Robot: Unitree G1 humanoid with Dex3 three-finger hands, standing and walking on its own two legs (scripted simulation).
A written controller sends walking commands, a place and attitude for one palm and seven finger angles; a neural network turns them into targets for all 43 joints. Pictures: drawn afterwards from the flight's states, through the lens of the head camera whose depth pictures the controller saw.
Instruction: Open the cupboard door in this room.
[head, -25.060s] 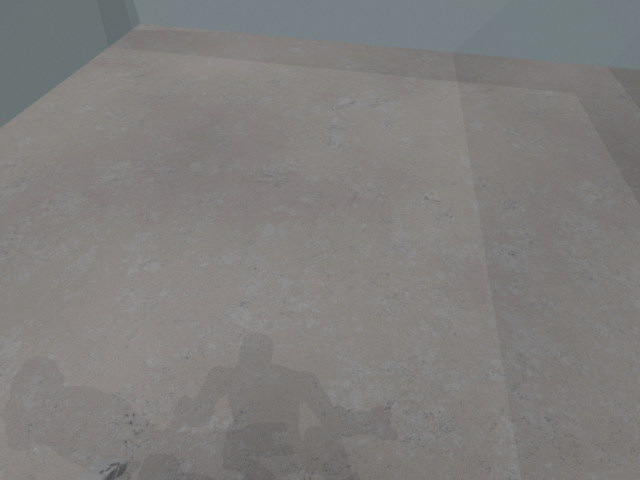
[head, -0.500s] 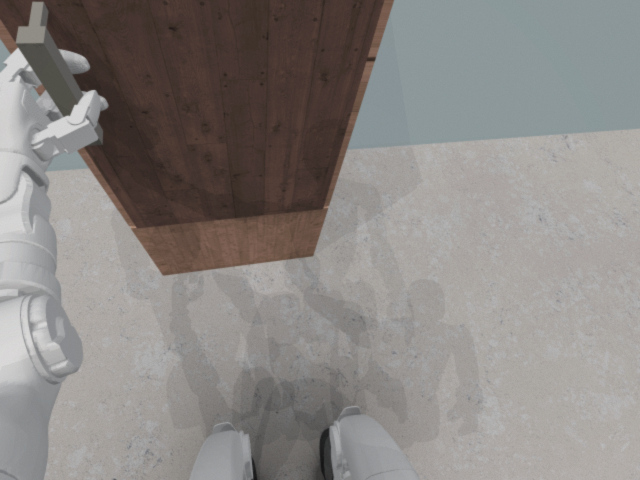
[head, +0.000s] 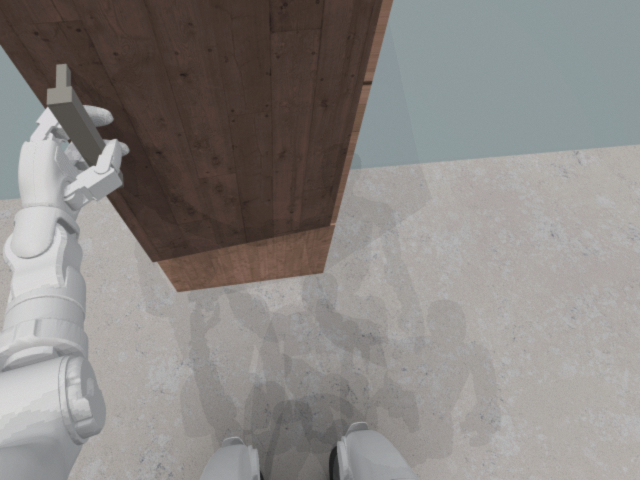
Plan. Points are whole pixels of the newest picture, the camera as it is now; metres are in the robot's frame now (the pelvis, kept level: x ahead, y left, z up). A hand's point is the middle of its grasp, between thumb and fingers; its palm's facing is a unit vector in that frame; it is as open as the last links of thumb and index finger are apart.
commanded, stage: pull the door open along its arc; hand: left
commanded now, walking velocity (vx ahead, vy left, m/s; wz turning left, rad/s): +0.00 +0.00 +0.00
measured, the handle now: (90, 131) +0.53 +0.25 +0.07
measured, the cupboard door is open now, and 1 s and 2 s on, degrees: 6 47 47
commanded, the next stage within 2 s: open thumb and fingers to let go in 0.64 s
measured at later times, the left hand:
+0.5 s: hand (199, 275) +0.34 +0.11 +0.07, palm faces +0.49 -0.87 +0.03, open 6.2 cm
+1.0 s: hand (260, 312) +0.29 +0.05 +0.07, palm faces +0.48 -0.88 -0.01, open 7.4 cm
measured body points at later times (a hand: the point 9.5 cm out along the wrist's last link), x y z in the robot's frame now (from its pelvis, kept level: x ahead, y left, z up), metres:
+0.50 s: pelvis +0.01 -0.02 +0.01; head +0.06 -0.02 +0.46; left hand +0.31 +0.15 +0.07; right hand +0.18 -0.23 -0.09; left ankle -0.01 +0.10 -0.67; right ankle +0.02 -0.13 -0.67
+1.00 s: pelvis +0.00 -0.06 +0.01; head +0.03 -0.08 +0.46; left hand +0.26 +0.09 +0.07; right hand +0.19 -0.26 -0.09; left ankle -0.01 +0.10 -0.67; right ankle +0.02 -0.13 -0.67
